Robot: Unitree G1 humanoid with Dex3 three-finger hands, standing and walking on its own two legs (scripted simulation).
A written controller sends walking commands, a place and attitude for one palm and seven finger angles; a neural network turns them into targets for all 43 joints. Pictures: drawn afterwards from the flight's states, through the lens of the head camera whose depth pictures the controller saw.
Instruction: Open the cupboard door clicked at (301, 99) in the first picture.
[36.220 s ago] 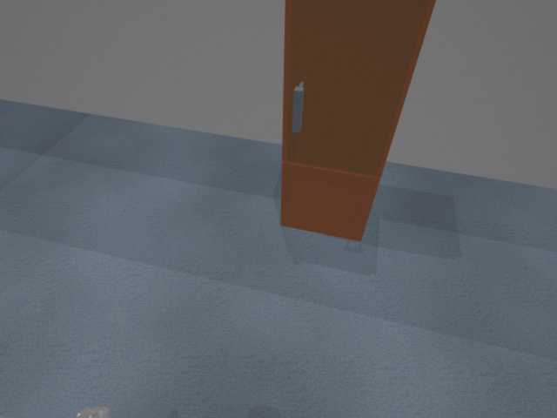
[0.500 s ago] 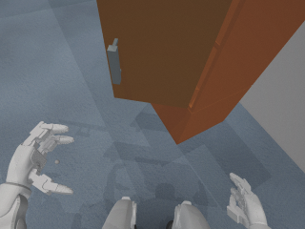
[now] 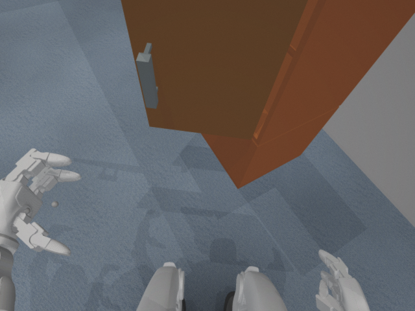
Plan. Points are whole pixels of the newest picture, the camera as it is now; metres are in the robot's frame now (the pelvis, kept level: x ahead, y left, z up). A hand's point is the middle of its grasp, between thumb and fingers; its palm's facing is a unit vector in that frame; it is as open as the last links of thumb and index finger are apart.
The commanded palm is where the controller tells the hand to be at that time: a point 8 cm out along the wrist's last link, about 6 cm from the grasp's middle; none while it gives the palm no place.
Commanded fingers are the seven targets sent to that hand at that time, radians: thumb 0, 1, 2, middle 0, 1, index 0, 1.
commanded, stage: raise the hand with hooked fingers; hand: left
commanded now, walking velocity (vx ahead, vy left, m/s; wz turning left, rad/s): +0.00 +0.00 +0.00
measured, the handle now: (150, 76) +0.61 +0.18 +0.01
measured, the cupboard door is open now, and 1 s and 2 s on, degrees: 54 54 54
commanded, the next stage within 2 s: move the hooked fingers beside the handle in 0.32 s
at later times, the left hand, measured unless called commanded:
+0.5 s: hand (57, 204) +0.28 +0.27 +0.04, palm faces -0.06 -1.00 -0.06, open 13.9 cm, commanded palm +0.28 +0.32 +0.04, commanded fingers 0.00 -0.50 0.30 -0.30 -1.20 -0.30 -1.20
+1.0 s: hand (83, 151) +0.38 +0.26 +0.03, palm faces -0.06 -1.00 -0.04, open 13.9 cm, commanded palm +0.38 +0.30 +0.03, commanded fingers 0.00 -0.50 0.30 -0.30 -1.20 -0.30 -1.20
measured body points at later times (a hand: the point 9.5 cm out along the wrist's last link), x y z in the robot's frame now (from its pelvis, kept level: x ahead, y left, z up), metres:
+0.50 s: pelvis +0.00 +0.00 +0.00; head +0.11 +0.03 +0.43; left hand +0.28 +0.33 +0.04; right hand +0.18 -0.25 -0.08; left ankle +0.02 +0.08 -0.63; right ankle +0.04 -0.12 -0.63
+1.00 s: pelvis +0.00 +0.00 +0.00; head +0.13 +0.03 +0.43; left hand +0.38 +0.32 +0.04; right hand +0.12 -0.27 -0.10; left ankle +0.02 +0.08 -0.63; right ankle +0.04 -0.12 -0.63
